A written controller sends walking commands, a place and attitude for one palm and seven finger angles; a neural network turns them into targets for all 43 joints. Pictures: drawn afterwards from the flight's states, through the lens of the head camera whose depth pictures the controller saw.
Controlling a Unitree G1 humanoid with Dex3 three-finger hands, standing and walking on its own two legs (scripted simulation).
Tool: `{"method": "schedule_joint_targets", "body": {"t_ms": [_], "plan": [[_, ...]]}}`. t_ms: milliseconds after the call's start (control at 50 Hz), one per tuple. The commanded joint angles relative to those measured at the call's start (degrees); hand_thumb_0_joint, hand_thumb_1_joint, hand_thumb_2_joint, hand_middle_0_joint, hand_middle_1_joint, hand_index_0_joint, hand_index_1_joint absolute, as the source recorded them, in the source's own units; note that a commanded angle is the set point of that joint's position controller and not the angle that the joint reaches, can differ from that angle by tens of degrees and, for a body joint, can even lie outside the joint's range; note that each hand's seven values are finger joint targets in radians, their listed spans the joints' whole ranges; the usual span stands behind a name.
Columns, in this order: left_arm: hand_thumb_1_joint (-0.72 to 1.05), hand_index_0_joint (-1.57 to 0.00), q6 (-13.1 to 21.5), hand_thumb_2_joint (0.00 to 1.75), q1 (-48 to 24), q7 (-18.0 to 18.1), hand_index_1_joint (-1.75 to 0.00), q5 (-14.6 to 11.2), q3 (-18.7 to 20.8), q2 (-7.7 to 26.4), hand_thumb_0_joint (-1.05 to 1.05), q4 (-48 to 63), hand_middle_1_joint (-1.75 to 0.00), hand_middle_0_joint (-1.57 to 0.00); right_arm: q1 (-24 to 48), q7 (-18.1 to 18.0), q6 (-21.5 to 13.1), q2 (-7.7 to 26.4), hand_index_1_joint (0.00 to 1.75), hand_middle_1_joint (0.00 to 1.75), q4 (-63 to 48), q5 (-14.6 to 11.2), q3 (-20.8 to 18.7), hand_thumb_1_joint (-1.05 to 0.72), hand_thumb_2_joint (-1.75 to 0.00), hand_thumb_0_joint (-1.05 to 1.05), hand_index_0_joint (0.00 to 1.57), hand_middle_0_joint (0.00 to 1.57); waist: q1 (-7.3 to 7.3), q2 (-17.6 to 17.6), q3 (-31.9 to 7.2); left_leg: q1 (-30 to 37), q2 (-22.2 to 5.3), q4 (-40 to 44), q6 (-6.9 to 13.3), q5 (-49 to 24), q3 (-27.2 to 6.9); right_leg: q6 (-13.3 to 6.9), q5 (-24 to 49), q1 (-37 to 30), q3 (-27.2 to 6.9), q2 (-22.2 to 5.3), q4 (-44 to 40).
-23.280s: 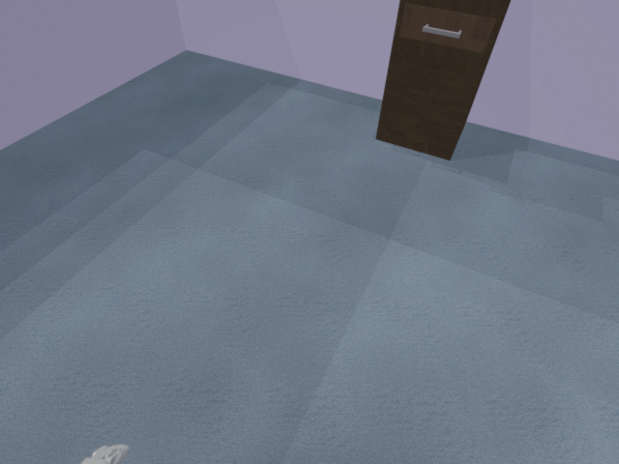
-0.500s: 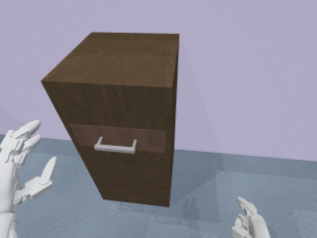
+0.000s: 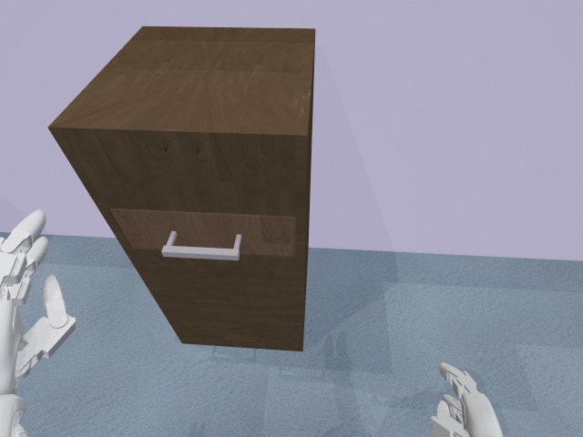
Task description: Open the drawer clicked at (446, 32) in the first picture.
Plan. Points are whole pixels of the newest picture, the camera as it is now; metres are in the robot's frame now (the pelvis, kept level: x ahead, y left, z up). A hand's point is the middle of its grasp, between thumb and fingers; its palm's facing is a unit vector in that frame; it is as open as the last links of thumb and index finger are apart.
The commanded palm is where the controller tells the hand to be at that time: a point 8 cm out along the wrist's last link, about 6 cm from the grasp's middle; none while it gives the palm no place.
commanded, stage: step back with the hand held close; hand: left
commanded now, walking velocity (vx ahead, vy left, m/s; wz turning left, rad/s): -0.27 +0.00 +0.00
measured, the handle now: (203, 245) +0.51 +0.23 -0.13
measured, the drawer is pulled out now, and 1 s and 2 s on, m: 0.00 0.00 0.00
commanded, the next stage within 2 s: stop stepping back and stand still in 1.24 s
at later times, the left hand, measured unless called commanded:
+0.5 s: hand (24, 394) +0.13 +0.25 +0.15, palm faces +0.39 -0.82 -0.42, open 7.4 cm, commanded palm +0.07 +0.29 +0.17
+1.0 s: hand out of the picture +0.06 +0.18 +0.15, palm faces +0.19 -0.85 -0.49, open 7.4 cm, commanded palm -0.02 +0.25 +0.17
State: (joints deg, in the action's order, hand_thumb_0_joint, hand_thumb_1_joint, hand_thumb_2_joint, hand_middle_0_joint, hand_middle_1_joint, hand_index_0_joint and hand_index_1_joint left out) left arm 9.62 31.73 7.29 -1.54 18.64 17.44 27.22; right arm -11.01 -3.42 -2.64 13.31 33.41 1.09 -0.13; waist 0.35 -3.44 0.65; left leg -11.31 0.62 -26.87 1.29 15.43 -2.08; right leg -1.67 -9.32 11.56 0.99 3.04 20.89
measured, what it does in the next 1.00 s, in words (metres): walks backwards: right foot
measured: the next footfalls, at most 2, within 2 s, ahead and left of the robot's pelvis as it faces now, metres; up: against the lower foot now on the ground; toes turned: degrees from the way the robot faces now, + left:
right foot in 0.92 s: -0.22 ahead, -0.11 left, +0.00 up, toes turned -2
left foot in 1.14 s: -0.11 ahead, +0.05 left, +0.00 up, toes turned -2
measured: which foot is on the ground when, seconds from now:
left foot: down 0.00-0.98, up 1.00-1.00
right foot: down 0.00-0.62, up 0.64-0.90, down 0.92-1.00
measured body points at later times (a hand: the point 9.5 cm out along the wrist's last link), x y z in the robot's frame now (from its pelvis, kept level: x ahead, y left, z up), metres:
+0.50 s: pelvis -0.06 +0.01 -0.02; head -0.06 +0.01 +0.43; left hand +0.10 +0.29 +0.17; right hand +0.13 -0.22 -0.08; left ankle -0.01 +0.10 -0.74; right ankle +0.02 -0.10 -0.74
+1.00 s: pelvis -0.16 -0.02 -0.01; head -0.10 -0.02 +0.43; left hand +0.04 +0.23 +0.18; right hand +0.02 -0.25 -0.10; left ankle -0.03 +0.10 -0.74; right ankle -0.26 -0.11 -0.74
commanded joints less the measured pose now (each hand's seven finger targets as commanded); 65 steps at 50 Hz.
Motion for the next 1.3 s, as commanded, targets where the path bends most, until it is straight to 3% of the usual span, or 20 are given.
{"method": "schedule_joint_targets", "body": {"t_ms": [0,140,300,380,460,540,600,620,660,780,820,880,940,980,1020,1060,1100,1140,1180,1280], "plan": [[0.90,-0.20,3.9,0.90,3.2,1.6,-0.30,-0.7,8.5,11.4,0.00,14.4,-0.30,-0.20,5.2,0.0,-1.6,6.0,0.30,0.30,-10.3,-0.9,-3.2,-0.90,-0.90,0.00,0.20,0.20,-0.53,2.5,-9.6,-3.4,-3.3,1.1,-0.7,-16.9,-2.0,-0.8,13.7,-5.9,-5.8,-7.5,0.2],[0.90,-0.20,4.5,0.90,7.5,1.9,-0.30,-1.4,10.6,14.7,0.00,23.6,-0.30,-0.20,5.8,-0.5,-2.3,5.6,0.30,0.30,-12.5,-1.9,-3.0,-0.90,-0.90,0.00,0.20,0.20,0.07,-3.1,-14.4,-6.6,-5.6,2.4,-0.5,-26.3,-3.5,1.1,20.8,-9.8,-2.8,-4.7,9.6],[0.90,-0.20,4.8,0.90,7.6,1.7,-0.30,-0.7,10.9,12.4,0.00,17.8,-0.30,-0.20,5.4,-0.9,-3.9,6.4,0.30,0.30,-11.1,-0.5,-3.3,-0.90,-0.90,0.00,0.20,0.20,-0.06,-4.5,-5.8,-22.0,-10.5,8.7,2.7,-8.0,-6.2,1.9,3.8,-8.8,-2.9,-2.0,16.7],[0.90,-0.20,5.0,0.90,3.0,1.5,-0.30,0.0,8.3,10.2,0.00,14.3,-0.30,-0.20,3.9,-0.9,-4.1,6.6,0.30,0.30,-11.1,-1.1,-3.0,-0.90,-0.90,0.00,0.20,0.20,-1.15,2.7,-2.3,-28.8,-6.5,4.3,2.8,12.8,-4.6,0.6,2.7,-7.3,-9.3,-5.4,10.9],[0.90,-0.20,6.2,0.90,-1.2,2.3,-0.30,0.2,6.8,11.4,0.00,16.1,-0.30,-0.20,3.4,-0.3,-3.9,5.9,0.30,0.30,-10.3,-1.1,-3.1,-0.90,-0.90,0.00,0.20,0.20,-1.64,12.3,-2.8,-10.9,0.0,-13.4,-0.3,10.4,-0.7,-4.4,-21.5,15.0,-19.9,-15.0,-8.0],[0.90,-0.20,6.9,0.90,-0.7,3.6,-0.30,0.2,8.3,13.6,0.00,19.7,-0.30,-0.20,3.5,-1.1,-3.5,5.3,0.30,0.30,-10.1,-0.9,-2.2,-0.90,-0.90,0.00,0.20,0.20,-1.95,7.1,-5.8,-3.0,-0.4,-5.9,0.2,7.6,-0.2,-1.9,-21.4,18.3,-10.8,-11.6,-4.4],[0.90,-0.20,7.6,0.90,2.2,3.8,-0.30,0.7,10.6,14.3,0.00,22.5,-0.30,-0.20,5.2,-2.0,-4.7,6.5,0.30,0.30,-10.9,-0.8,-2.3,-0.90,-0.90,0.00,0.20,0.20,-1.18,-14.7,-5.4,-23.8,-13.7,17.3,5.1,23.7,-16.9,2.6,-13.0,1.7,-2.2,0.2,22.6],[0.90,-0.20,7.6,0.90,1.7,4.0,-0.30,1.4,10.5,13.3,0.00,23.6,-0.30,-0.20,3.8,-2.0,-5.5,5.2,0.30,0.30,-11.0,0.0,-2.4,-0.90,-0.90,0.00,0.20,0.20,-1.13,-14.8,-5.8,-31.2,-18.2,21.7,7.6,26.2,-22.6,2.8,-11.8,-3.5,-2.2,2.0,35.3],[0.90,-0.20,7.6,0.90,2.6,3.6,-0.30,0.8,10.8,13.6,0.00,21.8,-0.30,-0.20,2.4,-1.5,-6.8,4.8,0.30,0.30,-9.7,-0.1,-3.3,-0.90,-0.90,0.00,0.20,0.20,-1.19,-8.7,-5.7,-26.2,-18.7,19.2,8.4,19.0,-19.0,2.4,-15.9,2.5,-5.1,1.2,43.8],[0.90,-0.20,6.1,0.90,6.6,3.0,-0.30,-1.3,6.1,9.5,0.00,18.5,-0.30,-0.20,3.1,0.2,-9.3,5.5,0.30,0.30,-5.2,0.2,-2.6,-0.90,-0.90,0.00,0.20,0.20,-1.37,-7.2,-7.1,-4.0,-13.4,14.0,5.6,-2.8,-12.0,2.4,-20.9,8.8,-0.1,0.9,17.2],[0.90,-0.20,6.5,0.90,4.4,2.6,-0.30,-1.5,5.9,10.5,0.00,20.4,-0.30,-0.20,3.8,0.5,-9.6,5.8,0.30,0.30,-4.3,0.4,-2.3,-0.90,-0.90,0.00,0.20,0.20,-1.00,-9.8,-8.6,-0.7,-12.6,12.7,4.5,-11.4,-11.1,2.1,-17.5,5.7,0.5,0.9,7.6],[0.90,-0.20,7.8,0.90,3.9,1.3,-0.30,-1.7,8.3,14.4,0.00,23.6,-0.30,-0.20,4.4,1.2,-8.0,5.7,0.30,0.30,-4.6,-0.1,-2.5,-0.90,-0.90,0.00,0.20,0.20,0.26,-4.1,-14.9,7.5,-9.6,4.1,1.3,-28.8,-4.5,2.0,1.0,1.6,-0.1,-0.6,-4.5],[0.90,-0.20,9.6,0.90,5.6,1.2,-0.30,-2.5,14.8,19.8,0.00,23.4,-0.30,-0.20,7.0,1.1,-5.6,4.0,0.30,0.30,-7.7,-1.1,-1.9,-0.90,-0.90,0.00,0.20,0.20,0.08,7.1,-17.4,2.1,-3.4,-5.7,-1.6,-19.4,5.0,2.2,32.2,-1.2,-4.8,-9.3,-1.7],[0.90,-0.20,9.3,0.90,8.9,1.3,-0.30,-2.2,16.7,19.8,0.00,20.1,-0.30,-0.20,9.1,0.7,-4.8,4.4,0.30,0.30,-10.6,-3.2,-1.9,-0.90,-0.90,0.00,0.20,0.20,1.23,16.7,-14.8,-11.8,1.4,-15.3,-2.1,3.7,4.9,7.1,60.9,-6.5,-5.6,-15.1,2.5],[0.90,-0.20,7.5,0.90,13.5,0.8,-0.30,-2.3,17.6,18.8,0.00,16.7,-0.30,-0.20,10.8,0.1,-3.6,3.2,0.30,0.30,-11.9,-2.9,-0.8,-0.90,-0.90,0.00,0.20,0.20,1.99,14.6,-12.9,-20.2,0.0,-14.5,-1.8,9.3,2.0,4.5,63.8,-11.6,-6.4,-17.2,5.2],[0.90,-0.20,6.3,0.90,11.2,0.0,-0.30,-2.4,14.1,15.7,0.00,16.5,-0.30,-0.20,9.8,-1.0,-2.3,3.3,0.30,0.30,-10.5,-2.1,-0.1,-0.90,-0.90,0.00,0.20,0.20,0.02,8.2,-10.4,-14.0,1.0,-5.5,-2.4,-1.8,4.2,2.7,60.4,-8.7,-4.1,-12.1,6.2],[0.90,-0.20,5.9,0.90,6.5,-0.6,-0.30,-2.8,10.3,14.4,0.00,18.5,-0.30,-0.20,8.6,-1.3,-1.4,5.5,0.30,0.30,-9.1,-2.4,-0.9,-0.90,-0.90,0.00,0.20,0.20,-1.85,0.8,-10.2,0.1,-1.8,3.7,-1.0,-37.0,3.4,5.4,46.2,-1.8,0.6,-4.6,9.8],[0.90,-0.20,6.0,0.90,5.8,-0.5,-0.30,-2.5,8.2,14.1,0.00,17.9,-0.30,-0.20,3.6,-0.2,-2.1,7.0,0.30,0.30,-8.3,-2.2,-3.2,-0.90,-0.90,0.00,0.20,0.20,-1.19,-4.2,-15.3,16.3,-13.9,4.9,3.8,-63.2,-6.5,5.1,-4.1,10.5,-1.8,0.3,18.1],[0.90,-0.20,5.5,0.90,9.5,-0.6,-0.30,-2.4,6.5,12.4,0.00,16.9,-0.30,-0.20,2.9,0.5,-4.0,6.3,0.30,0.30,-7.7,-0.6,-3.7,-0.90,-0.90,0.00,0.20,0.20,-0.22,-8.7,-15.9,10.7,-17.3,7.4,5.8,-55.0,-9.5,2.4,-23.5,10.5,-3.8,0.5,26.0],[0.90,-0.20,4.1,0.90,7.9,1.1,-0.30,-2.1,7.7,13.8,0.00,23.2,-0.30,-0.20,4.2,0.2,-7.0,6.0,0.30,0.30,-7.9,-0.7,-3.2,-0.90,-0.90,0.00,0.20,0.20,-0.44,-5.5,-11.6,1.7,-15.4,11.9,7.3,-30.3,-6.6,3.8,-16.8,9.7,-1.3,-0.3,29.3]]}}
